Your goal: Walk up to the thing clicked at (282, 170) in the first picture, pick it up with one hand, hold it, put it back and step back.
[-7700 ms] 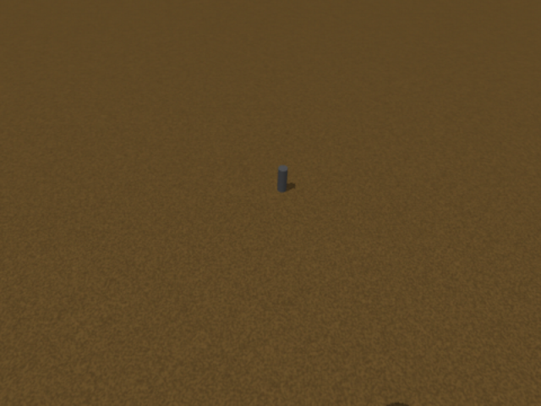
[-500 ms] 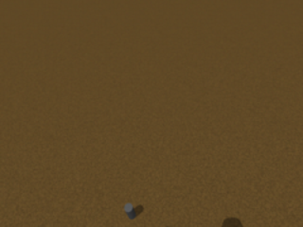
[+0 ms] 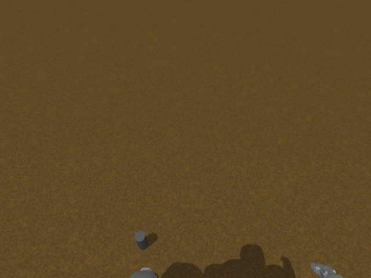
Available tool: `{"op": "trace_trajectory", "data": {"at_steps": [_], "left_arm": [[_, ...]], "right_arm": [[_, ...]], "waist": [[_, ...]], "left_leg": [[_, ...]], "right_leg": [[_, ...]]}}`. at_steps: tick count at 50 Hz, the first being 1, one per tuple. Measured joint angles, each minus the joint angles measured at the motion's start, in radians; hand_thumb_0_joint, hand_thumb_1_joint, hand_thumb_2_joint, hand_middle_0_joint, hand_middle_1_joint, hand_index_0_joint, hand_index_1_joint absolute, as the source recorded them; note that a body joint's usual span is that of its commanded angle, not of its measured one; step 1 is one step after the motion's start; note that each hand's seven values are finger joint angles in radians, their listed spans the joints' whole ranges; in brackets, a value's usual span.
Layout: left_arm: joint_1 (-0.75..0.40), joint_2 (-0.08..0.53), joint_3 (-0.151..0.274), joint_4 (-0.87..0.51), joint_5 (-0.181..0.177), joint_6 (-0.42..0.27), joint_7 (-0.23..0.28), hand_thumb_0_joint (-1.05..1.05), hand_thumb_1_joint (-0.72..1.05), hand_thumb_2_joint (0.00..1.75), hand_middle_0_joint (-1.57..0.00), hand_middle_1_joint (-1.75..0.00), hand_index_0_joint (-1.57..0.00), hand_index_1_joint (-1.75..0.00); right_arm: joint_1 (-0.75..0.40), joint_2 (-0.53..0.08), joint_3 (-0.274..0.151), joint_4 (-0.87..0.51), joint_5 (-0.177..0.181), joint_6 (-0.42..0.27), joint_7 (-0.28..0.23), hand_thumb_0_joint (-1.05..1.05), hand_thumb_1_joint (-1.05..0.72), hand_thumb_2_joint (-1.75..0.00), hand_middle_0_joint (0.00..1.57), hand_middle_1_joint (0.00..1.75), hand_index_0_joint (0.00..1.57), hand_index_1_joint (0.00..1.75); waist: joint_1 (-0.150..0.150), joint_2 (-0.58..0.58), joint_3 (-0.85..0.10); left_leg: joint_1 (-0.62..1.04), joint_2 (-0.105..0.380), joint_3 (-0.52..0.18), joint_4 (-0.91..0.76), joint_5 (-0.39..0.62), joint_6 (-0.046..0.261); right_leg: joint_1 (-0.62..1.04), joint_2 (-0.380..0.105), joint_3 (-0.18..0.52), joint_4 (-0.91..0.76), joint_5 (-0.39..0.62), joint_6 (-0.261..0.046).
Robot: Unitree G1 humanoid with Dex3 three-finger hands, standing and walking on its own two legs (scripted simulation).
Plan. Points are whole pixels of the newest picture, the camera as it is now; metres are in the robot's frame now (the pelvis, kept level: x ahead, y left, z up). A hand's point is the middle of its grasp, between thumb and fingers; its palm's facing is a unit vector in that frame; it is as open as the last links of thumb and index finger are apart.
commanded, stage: walk up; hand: left
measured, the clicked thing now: (141, 240) +0.39 +0.21 -0.68
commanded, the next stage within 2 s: stand in 1.68 s
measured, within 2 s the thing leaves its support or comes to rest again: neither
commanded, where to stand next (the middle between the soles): +0.05 -0.01 m, yaw +1 degrees
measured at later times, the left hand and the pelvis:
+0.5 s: hand out of the picture +0.02 +0.24 -0.13, palm faces +0.06 -0.94 -0.34, open 7.4 cm; pelvis -0.05 -0.01 +0.01, yaw +3 degrees
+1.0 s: hand out of the picture -0.02 +0.26 -0.13, palm faces +0.06 -0.94 -0.34, open 7.4 cm; pelvis -0.06 +0.00 +0.03, yaw +3 degrees
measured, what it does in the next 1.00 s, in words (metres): steps on the spot: left foot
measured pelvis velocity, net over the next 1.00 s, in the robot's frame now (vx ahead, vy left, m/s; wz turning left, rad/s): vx -0.06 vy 0.00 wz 0.06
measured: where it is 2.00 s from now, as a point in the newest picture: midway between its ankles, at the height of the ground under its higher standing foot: outside the picture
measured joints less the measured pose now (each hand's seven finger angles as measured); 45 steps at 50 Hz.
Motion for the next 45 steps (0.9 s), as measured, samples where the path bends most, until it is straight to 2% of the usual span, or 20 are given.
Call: {"op": "trace_trajectory", "data": {"at_steps": [1,2,4,5,7,9,11,15,16,18,20,21,23,29,37,45], "left_arm": [[0.011,-0.009,0.004,0.012,0.008,-0.001,0.000,0.00,0.90,0.90,-0.21,-0.30,-0.20,-0.30],[0.028,-0.013,0.005,0.014,0.015,0.002,0.001,0.00,0.90,0.90,-0.21,-0.30,-0.20,-0.30],[0.058,-0.005,0.003,0.002,0.026,0.014,0.002,0.00,0.90,0.90,-0.21,-0.30,-0.21,-0.30],[0.065,-0.003,0.002,-0.003,0.026,0.016,0.005,0.00,0.90,0.90,-0.21,-0.30,-0.21,-0.30],[0.066,-0.009,0.000,-0.012,0.024,0.014,0.014,0.00,0.90,0.90,-0.21,-0.30,-0.21,-0.30],[0.054,-0.013,-0.001,-0.028,0.024,0.007,0.018,0.00,0.90,0.90,-0.21,-0.30,-0.21,-0.30],[0.036,-0.014,-0.003,-0.051,0.026,-0.003,0.023,0.00,0.90,0.90,-0.21,-0.30,-0.21,-0.30],[-0.008,-0.009,-0.008,-0.094,0.016,-0.022,0.028,0.00,0.90,0.90,-0.21,-0.30,-0.21,-0.30],[-0.020,-0.004,-0.010,-0.101,0.009,-0.022,0.028,0.00,0.90,0.90,-0.21,-0.30,-0.21,-0.30],[-0.052,0.008,-0.010,-0.097,-0.003,-0.019,0.030,0.00,0.90,0.90,-0.21,-0.30,-0.21,-0.30],[-0.064,-0.006,-0.018,-0.084,-0.011,-0.018,0.032,0.00,0.90,0.90,-0.21,-0.30,-0.20,-0.30],[-0.068,-0.014,-0.024,-0.073,-0.010,-0.021,0.030,0.00,0.90,0.90,-0.21,-0.30,-0.20,-0.30],[-0.069,-0.024,-0.034,-0.050,-0.006,-0.034,0.024,0.00,0.90,0.90,-0.21,-0.30,-0.20,-0.30],[-0.093,-0.050,-0.056,0.019,-0.003,-0.046,0.013,0.00,0.90,0.90,-0.21,-0.30,-0.21,-0.30],[-0.124,-0.038,-0.046,0.095,0.000,-0.063,0.007,0.00,0.90,0.90,-0.21,-0.30,-0.21,-0.30],[-0.114,-0.020,-0.037,0.163,0.000,-0.057,0.007,0.00,0.90,0.90,-0.21,-0.30,-0.20,-0.30]], "right_arm": [[0.005,-0.012,-0.007,0.003,0.003,0.006,-0.003,0.01,-0.90,-0.90,0.20,0.30,0.21,0.30],[0.016,-0.017,-0.011,0.006,0.010,0.014,-0.009,0.01,-0.90,-0.90,0.20,0.30,0.21,0.30],[0.033,-0.015,-0.015,0.017,0.026,0.031,-0.023,0.01,-0.91,-0.90,0.20,0.30,0.21,0.30],[0.034,-0.016,-0.015,0.019,0.032,0.036,-0.026,0.01,-0.91,-0.90,0.20,0.30,0.21,0.30],[0.034,-0.026,-0.016,0.011,0.043,0.035,-0.029,0.01,-0.91,-0.90,0.20,0.30,0.20,0.30],[0.039,-0.033,-0.016,-0.004,0.051,0.028,-0.031,0.01,-0.91,-0.90,0.20,0.30,0.20,0.30],[0.046,-0.035,-0.011,-0.009,0.054,0.021,-0.032,0.01,-0.91,-0.90,0.20,0.30,0.20,0.30],[0.062,-0.020,0.003,0.017,0.045,0.015,-0.027,0.01,-0.91,-0.90,0.20,0.30,0.20,0.30],[0.064,-0.010,0.005,0.027,0.040,0.009,-0.026,0.01,-0.91,-0.90,0.20,0.30,0.20,0.30],[0.050,0.031,0.013,0.051,0.028,0.000,-0.026,0.01,-0.91,-0.90,0.20,0.30,0.20,0.30],[0.049,0.048,0.030,0.059,0.026,-0.009,-0.017,0.01,-0.91,-0.90,0.20,0.30,0.20,0.30],[0.048,0.052,0.036,0.065,0.029,-0.011,-0.013,0.01,-0.91,-0.90,0.20,0.30,0.20,0.30],[0.036,0.059,0.047,0.076,0.036,-0.011,-0.007,0.01,-0.91,-0.90,0.20,0.30,0.21,0.30],[0.008,0.054,0.052,0.110,0.041,-0.018,0.003,0.01,-0.91,-0.90,0.20,0.30,0.21,0.30],[0.000,0.031,0.053,0.179,0.031,-0.026,0.012,0.01,-0.91,-0.90,0.20,0.30,0.20,0.30],[0.027,0.024,0.047,0.244,0.027,-0.022,0.008,0.01,-0.91,-0.90,0.20,0.30,0.20,0.30]], "waist": [[-0.006,0.030,0.001],[-0.005,0.043,-0.007],[0.025,0.018,-0.023],[0.038,0.006,-0.018],[0.036,0.009,0.001],[0.025,0.022,0.019],[0.021,0.033,0.034],[0.016,0.049,0.040],[0.012,0.041,0.039],[0.023,-0.022,0.060],[0.019,-0.019,0.042],[0.014,-0.007,0.029],[0.013,0.004,0.007],[-0.004,0.016,-0.060],[0.000,0.020,-0.077],[-0.004,0.019,-0.067]], "left_leg": [[-0.002,0.012,-0.022,0.019,-0.027,0.002],[-0.011,0.004,-0.046,0.045,-0.093,0.006],[-0.041,-0.060,-0.077,0.177,-0.278,0.007],[-0.051,-0.092,-0.085,0.255,-0.328,0.010],[-0.064,-0.137,-0.110,0.384,-0.353,0.019],[-0.060,-0.159,-0.117,0.447,-0.338,0.019],[-0.019,-0.155,-0.106,0.410,-0.324,0.013],[0.130,-0.111,-0.068,0.120,-0.305,0.007],[0.177,-0.108,-0.061,0.015,-0.240,0.011],[0.217,-0.147,-0.035,-0.040,-0.176,0.015],[0.219,-0.136,-0.041,-0.033,-0.178,0.018],[0.218,-0.122,-0.050,-0.023,-0.183,0.018],[0.228,-0.102,-0.052,-0.016,-0.188,0.011],[0.262,-0.097,-0.061,-0.080,-0.145,0.009],[0.281,-0.088,-0.060,-0.177,-0.077,0.010],[0.290,-0.089,-0.057,-0.222,-0.054,0.013]], "right_leg": [[0.020,0.016,-0.019,-0.027,0.045,0.002],[0.027,0.021,-0.028,-0.039,0.056,0.002],[0.010,-0.003,-0.006,-0.034,0.058,-0.001],[0.006,-0.016,0.009,-0.038,0.064,-0.003],[-0.001,-0.029,0.012,-0.065,0.091,-0.004],[-0.020,-0.032,0.003,-0.083,0.113,-0.002],[-0.039,-0.031,-0.008,-0.087,0.125,-0.001],[-0.075,-0.030,-0.048,-0.042,0.111,0.000],[-0.088,-0.038,-0.056,-0.011,0.096,0.003],[-0.094,-0.077,-0.025,0.039,0.083,0.010],[-0.083,-0.059,-0.014,0.020,0.036,0.013],[-0.065,-0.048,-0.023,-0.012,0.052,0.015],[-0.029,-0.033,-0.034,-0.081,0.178,0.016],[0.016,-0.029,-0.042,-0.158,0.202,0.019],[0.049,-0.021,-0.040,-0.290,0.289,0.024],[0.064,-0.022,-0.037,-0.348,0.320,0.029]]}}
